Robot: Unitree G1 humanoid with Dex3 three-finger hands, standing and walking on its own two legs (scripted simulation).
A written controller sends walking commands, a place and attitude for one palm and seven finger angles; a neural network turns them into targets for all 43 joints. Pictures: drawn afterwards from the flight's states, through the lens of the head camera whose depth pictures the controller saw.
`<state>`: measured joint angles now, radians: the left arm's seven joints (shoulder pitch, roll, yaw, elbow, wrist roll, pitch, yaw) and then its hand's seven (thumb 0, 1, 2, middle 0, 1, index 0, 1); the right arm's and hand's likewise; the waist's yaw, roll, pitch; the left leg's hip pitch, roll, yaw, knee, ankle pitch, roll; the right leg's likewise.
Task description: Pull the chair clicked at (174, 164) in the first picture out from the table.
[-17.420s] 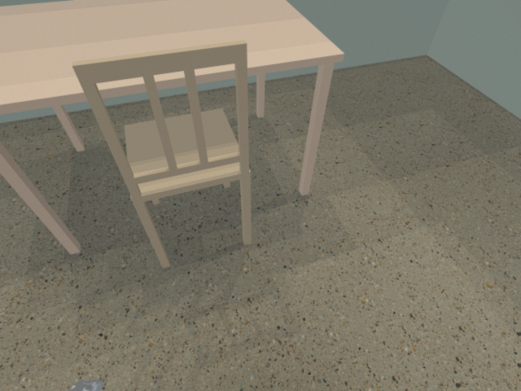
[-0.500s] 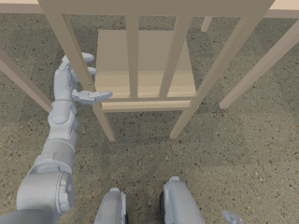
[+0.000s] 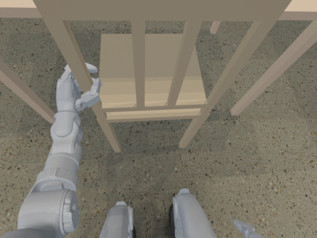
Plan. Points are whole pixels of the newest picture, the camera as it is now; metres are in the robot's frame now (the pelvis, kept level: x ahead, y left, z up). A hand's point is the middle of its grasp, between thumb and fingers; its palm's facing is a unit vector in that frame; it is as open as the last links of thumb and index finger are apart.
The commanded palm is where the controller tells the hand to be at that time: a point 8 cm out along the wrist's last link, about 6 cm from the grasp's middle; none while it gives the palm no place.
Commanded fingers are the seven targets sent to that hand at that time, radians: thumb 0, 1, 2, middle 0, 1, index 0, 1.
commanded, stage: hook a spindle and tug to test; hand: left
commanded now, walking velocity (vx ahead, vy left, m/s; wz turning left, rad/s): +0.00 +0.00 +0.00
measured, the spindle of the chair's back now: (139, 73) +0.49 +0.02 +0.05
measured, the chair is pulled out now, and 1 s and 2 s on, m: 0.00 0.04 0.13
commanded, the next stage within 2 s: step backward, pulling the chair out in 0.42 s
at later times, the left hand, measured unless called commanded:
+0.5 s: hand (95, 106) +0.43 +0.13 +0.02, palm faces +0.02 -1.00 -0.03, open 5.7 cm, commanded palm +0.40 +0.18 +0.02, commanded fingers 0.00 0.90 0.90 -0.50 -1.45 -0.50 -1.45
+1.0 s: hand (97, 109) +0.41 +0.12 +0.04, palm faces -0.03 -0.99 -0.12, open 5.7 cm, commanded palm +0.39 +0.17 +0.04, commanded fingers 0.00 0.90 0.90 -0.50 -1.45 -0.50 -1.45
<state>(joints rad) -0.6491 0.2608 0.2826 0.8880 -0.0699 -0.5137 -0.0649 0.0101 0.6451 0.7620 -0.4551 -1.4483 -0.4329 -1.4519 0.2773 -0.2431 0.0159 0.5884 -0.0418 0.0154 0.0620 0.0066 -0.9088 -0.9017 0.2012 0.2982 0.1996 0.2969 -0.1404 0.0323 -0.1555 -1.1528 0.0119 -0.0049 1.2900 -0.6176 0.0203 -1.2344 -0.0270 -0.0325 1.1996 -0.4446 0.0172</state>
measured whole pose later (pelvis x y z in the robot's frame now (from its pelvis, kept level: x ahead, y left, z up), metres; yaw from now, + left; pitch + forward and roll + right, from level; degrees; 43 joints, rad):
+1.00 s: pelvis +0.03 +0.01 +0.11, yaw -1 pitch +13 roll -2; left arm -0.52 0.20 0.08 1.01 -0.04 -0.25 0.07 0.09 0.65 0.70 -0.31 -1.15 -0.49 -1.45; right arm 0.28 -0.24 -0.02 0.65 0.04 0.10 -0.10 0.01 -0.91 -0.90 0.20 0.30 0.20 0.30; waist -0.10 0.00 0.03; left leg -0.48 0.02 0.03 0.63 -0.36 0.02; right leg -0.57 -0.01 -0.02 0.55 -0.18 0.02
